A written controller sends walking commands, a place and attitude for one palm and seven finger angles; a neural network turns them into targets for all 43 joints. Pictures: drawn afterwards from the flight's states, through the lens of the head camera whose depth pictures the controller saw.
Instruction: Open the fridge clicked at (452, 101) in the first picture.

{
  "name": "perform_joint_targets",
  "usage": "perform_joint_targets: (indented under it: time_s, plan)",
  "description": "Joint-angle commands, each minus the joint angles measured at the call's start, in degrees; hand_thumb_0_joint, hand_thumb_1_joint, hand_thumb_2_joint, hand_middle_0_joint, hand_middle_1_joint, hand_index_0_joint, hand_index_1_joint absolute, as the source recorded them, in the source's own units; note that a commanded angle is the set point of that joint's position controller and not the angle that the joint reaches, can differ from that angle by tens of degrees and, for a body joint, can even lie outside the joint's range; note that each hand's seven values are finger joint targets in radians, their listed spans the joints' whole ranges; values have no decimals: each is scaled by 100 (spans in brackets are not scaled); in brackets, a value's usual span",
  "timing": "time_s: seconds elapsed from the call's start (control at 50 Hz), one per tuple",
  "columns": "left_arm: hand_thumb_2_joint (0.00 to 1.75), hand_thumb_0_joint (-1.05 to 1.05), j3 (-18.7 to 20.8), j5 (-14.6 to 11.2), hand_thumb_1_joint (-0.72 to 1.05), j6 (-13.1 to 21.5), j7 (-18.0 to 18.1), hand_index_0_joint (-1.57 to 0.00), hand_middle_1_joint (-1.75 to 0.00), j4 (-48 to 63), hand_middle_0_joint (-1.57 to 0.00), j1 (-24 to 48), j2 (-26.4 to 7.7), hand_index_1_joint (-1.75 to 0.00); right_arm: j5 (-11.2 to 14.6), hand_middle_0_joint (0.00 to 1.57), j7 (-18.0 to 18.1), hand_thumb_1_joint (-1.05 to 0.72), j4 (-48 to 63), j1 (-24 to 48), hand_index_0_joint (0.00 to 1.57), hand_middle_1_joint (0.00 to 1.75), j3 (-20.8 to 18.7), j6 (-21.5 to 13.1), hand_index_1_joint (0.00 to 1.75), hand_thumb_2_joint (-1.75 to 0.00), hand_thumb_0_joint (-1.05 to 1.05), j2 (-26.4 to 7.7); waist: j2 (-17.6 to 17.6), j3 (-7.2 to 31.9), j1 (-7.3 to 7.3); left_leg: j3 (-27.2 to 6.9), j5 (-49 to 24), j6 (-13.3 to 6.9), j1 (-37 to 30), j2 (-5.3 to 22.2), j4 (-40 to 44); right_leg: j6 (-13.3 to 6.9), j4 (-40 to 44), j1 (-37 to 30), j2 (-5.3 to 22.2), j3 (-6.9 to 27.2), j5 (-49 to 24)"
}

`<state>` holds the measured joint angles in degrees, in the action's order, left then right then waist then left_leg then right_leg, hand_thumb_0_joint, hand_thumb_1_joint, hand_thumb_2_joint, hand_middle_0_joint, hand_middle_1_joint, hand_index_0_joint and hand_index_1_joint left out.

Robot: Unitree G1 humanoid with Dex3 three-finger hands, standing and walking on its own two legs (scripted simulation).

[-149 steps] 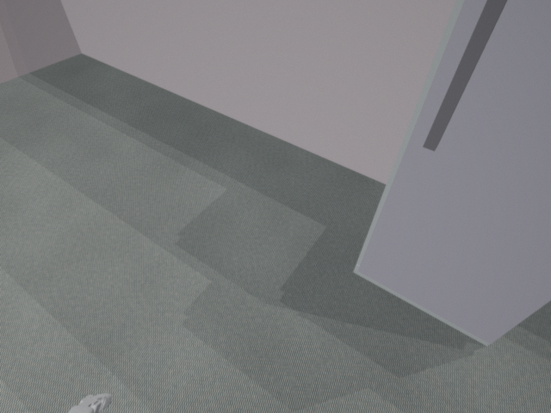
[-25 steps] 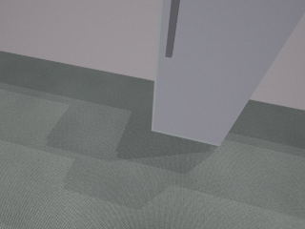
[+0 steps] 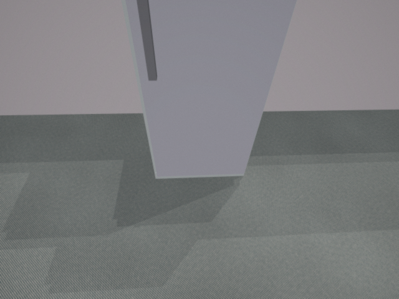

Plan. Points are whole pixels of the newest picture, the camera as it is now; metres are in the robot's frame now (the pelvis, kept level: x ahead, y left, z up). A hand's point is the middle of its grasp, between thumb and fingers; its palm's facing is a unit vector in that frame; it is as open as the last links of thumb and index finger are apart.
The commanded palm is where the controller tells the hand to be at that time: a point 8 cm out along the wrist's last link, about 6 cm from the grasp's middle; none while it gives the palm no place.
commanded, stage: take the last steps up to it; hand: left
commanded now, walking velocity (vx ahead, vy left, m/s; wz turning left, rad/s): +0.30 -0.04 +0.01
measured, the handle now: (146, 19) +0.82 +0.15 +0.18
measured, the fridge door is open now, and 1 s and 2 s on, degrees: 0 0 0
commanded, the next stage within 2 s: come to a stop and stand still in 0.76 s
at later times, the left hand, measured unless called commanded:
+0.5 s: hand out of the picture +0.07 +0.16 -0.20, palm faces +0.11 -0.98 -0.14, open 7.3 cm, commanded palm none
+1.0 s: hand (142, 211) +0.38 +0.16 -0.18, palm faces +0.02 -0.97 -0.24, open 7.3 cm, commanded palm none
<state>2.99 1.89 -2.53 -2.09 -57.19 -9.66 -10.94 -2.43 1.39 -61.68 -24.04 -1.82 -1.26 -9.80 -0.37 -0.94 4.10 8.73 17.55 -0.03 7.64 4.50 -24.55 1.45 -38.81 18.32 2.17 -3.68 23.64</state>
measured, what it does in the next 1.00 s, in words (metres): walks ahead: right foot, then left foot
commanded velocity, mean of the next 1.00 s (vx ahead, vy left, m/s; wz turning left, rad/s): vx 0.16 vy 0.00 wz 0.00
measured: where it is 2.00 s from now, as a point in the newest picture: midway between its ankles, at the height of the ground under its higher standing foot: (189, 293)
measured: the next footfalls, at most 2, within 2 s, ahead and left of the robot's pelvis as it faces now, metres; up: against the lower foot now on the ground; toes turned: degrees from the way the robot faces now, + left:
right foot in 0.06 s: +0.05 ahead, -0.14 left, +0.00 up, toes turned -5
left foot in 0.48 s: +0.29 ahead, +0.11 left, +0.00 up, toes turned +11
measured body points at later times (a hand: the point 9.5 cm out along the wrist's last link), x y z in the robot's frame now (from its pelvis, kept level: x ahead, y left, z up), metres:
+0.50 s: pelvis +0.17 +0.00 -0.03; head +0.19 +0.03 +0.42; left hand +0.06 +0.21 -0.19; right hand +0.27 -0.23 -0.16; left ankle +0.25 +0.10 -0.75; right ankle +0.01 -0.13 -0.73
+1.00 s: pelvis +0.33 -0.02 -0.02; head +0.35 -0.05 +0.43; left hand +0.38 +0.21 -0.16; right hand +0.28 -0.23 -0.19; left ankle +0.26 +0.10 -0.74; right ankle +0.38 -0.13 -0.74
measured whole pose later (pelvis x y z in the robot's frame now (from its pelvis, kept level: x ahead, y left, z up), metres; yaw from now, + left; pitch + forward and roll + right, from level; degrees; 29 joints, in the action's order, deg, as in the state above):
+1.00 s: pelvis +0.33 -0.02 -0.02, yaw +0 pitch +0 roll +1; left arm 2.5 1.8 2.3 1.3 -60.5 -12.0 -8.3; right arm -0.9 1.1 -64.9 -20.2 -1.9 -0.9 -7.3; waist -2.3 -2.9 1.4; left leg 8.1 26.1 1.0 8.8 3.6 -34.7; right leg -1.1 -33.7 20.2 3.2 -6.6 11.8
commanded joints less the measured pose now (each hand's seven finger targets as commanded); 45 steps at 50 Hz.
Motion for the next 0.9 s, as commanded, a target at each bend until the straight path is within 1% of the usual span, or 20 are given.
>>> perform_joint_targets:
  time_s: [0.0, 0.02, 0.04, 0.06, 0.1, 0.18, 0.32, 0.38, 0.42, 0.44, 0.46, 0.48, 0.5, 0.54, 0.56, 0.62, 0.66, 0.8, 0.84, 0.88]
  plan:
    - [90, 0, 70, -53, 90, 329, 61, -20, -30, 88, -20, -483, -364, -30, 72, 20, 8, -90, 72, -84, 20, 30, -208, -79, 30, -90, 0, -889, -346, 162, -484, -972, -278, -372, 701, 888, 57, -216, 1731, -1551, -95, -189, -1022]
    - [90, 0, 145, -34, 90, 407, 129, -20, -30, -131, -20, -1055, -709, -30, 136, 20, -33, -90, 104, -13, 20, 30, -133, -109, 30, -90, 0, -616, 362, 378, -767, -408, 65, -141, 1750, 576, -917, -481, 1953, -2788, 715, 647, -657]
    - [90, 0, 267, -37, 90, 438, 204, -20, -30, -326, -20, -1689, -1269, -30, 151, 20, -49, -90, 352, 311, 20, 30, -25, -137, 30, -90, 0, -272, 1785, 294, -1042, 150, 1636, 108, 3151, -33, -2396, -1044, 2464, -3354, 1969, 2425, -265]
    - [90, 0, 259, -109, 90, 412, 260, -20, -30, -391, -20, -1937, -1317, -30, 81, 20, -62, -90, 520, 796, 20, 30, -92, -98, 30, -90, 0, -593, 1307, 67, -1177, -429, 1794, 46, 3456, 87, -3185, -1340, 2766, -2782, 2253, 2779, 31]
    - [90, 0, 221, -101, 90, 445, 295, -20, -30, -343, -20, -1349, -950, -30, 73, 20, -125, -90, 392, 850, 20, 30, -168, -48, 30, -90, 0, -514, 1177, -499, -903, -599, 950, 12, 3441, 346, -3743, -1219, 3015, -1976, 1896, 2293, 693]
    - [90, 0, 41, -48, 90, 592, 321, -20, -30, -254, -20, -1028, -288, -30, 38, 20, -181, -90, 195, 446, 20, 30, -197, 64, 30, -90, 0, -153, 421, -941, -368, -459, -6, 190, 2836, 405, -3570, -979, 3022, -857, 1357, 931, -926]
    - [90, 0, 1, -26, 90, 724, 344, -20, -30, -450, -20, -1224, -550, -30, 106, 20, -320, -90, 606, 1192, 20, 30, -191, 13, 30, -90, 0, -194, 755, -919, -355, -360, -579, 130, 2645, 403, -2255, -1004, 2838, -1077, 1286, 524, -2253]
    - [90, 0, 47, -16, 90, 697, 353, -20, -30, -544, -20, -1379, -688, -30, 126, 20, -327, -90, 671, 1368, 20, 30, -166, -85, 30, -90, 0, -224, 759, -732, -402, -144, -415, -26, 2050, 152, -1539, -919, 2391, -1354, 1247, 443, -2937]
    - [90, 0, 57, -39, 90, 686, 344, -20, -30, -591, -20, -1411, -727, -30, 85, 20, -247, -90, 423, 585, 20, 30, -205, -149, 30, -90, 0, -364, 354, -293, -17, 61, -639, -154, 666, -215, -951, -791, 1156, -1128, 1037, 153, -3922]
    - [90, 0, 54, -77, 90, 683, 329, -20, -30, -592, -20, -1434, -652, -30, 47, 20, -184, -90, 174, -293, 20, 30, -268, -192, 30, -90, 0, -654, -71, 337, 321, -156, -969, -240, -511, -112, -542, -613, -113, -858, 741, -58, -3743]
    - [90, 0, 33, -158, 90, 658, 278, -20, -30, -537, -20, -1844, -342, -30, -21, 20, -110, -90, 43, -898, 20, 30, -401, -241, 30, -90, 0, -1334, -1536, 1182, 355, -2107, -1365, -698, -1809, 1375, -125, -292, -1893, 304, -29, -476, -1475]
    - [90, 0, -26, -161, 90, 666, 250, -20, -30, -360, -20, -1744, -245, -30, 80, 20, -55, -90, -23, -1104, 20, 30, -422, -199, 30, -90, 0, -1599, -2060, 1355, 327, -3483, -1771, -1200, -2119, 2239, 598, -279, -3312, 1245, -419, -19, 942]
    - [90, 0, 8, -141, 90, 614, 266, -20, -30, -305, -20, -1431, -400, -30, 147, 20, -19, -90, 81, -618, 20, 30, -403, -145, 30, -90, 0, -1445, -1217, 915, 227, -3301, -875, -1282, -1420, 2217, 869, -380, -3823, 1401, -60, 393, 761]
    - [90, 0, 31, -72, 90, 589, 209, -20, -30, -345, -20, -1034, -182, -30, 133, 20, 1, -90, 276, 227, 20, 30, -254, -231, 30, -90, 0, -850, -389, -91, -49, -2407, -798, -985, -150, 1793, 1087, -320, -3781, 1640, 346, 450, -228]
    - [90, 0, 40, -34, 90, 542, 177, -20, -30, -405, -20, -1106, -94, -30, 122, 20, 2, -90, 308, 428, 20, 30, -167, -277, 30, -90, 0, -616, -285, -355, -211, -1900, -999, -826, 391, 1548, 1176, -274, -3518, 1348, 439, 439, -502]
    - [90, 0, 14, -11, 90, 361, 178, -20, -30, -540, -20, -1668, 145, -30, 155, 20, 5, -90, 271, 696, 20, 30, -110, -335, 30, -90, 0, -443, -528, -191, -568, -973, -1161, -755, 944, 1183, 1302, -155, -2876, 809, 449, 268, -740]
    - [90, 0, 40, 5, 90, 284, 179, -20, -30, -454, -20, -1640, 175, -30, 148, 20, -3, -90, 315, 739, 20, 30, -152, -317, 30, -90, 0, -418, -556, -314, -614, -795, -927, -841, 1066, 1116, 1468, -98, -2464, 890, 496, 206, -979]
    - [90, 0, 37, -15, 90, 303, 167, -20, -30, -43, -20, -524, 68, -30, 95, 20, -9, -90, 121, 282, 20, 30, -215, -222, 30, -90, 0, -521, -559, -646, -318, -891, -1047, -1032, 498, 1233, 1356, -55, -442, 924, 457, -10, -980]
    - [90, 0, 29, -14, 90, 332, 171, -20, -30, -12, -20, -471, 84, -30, 76, 20, -3, -90, 91, 274, 20, 30, -232, -178, 30, -90, 0, -587, -507, -591, -313, -884, -1084, -1001, 464, 1267, 1102, -77, -16, 561, 333, -131, -849]
    - [90, 0, -3, -13, 90, 383, 222, -20, -30, -169, -20, -850, 112, -30, 85, 20, 25, -90, 43, 359, 20, 30, -182, -121, 30, -90, 0, -511, -354, -375, -518, -584, -1644, -737, 472, 982, 375, -86, 774, -226, 135, -263, -1359]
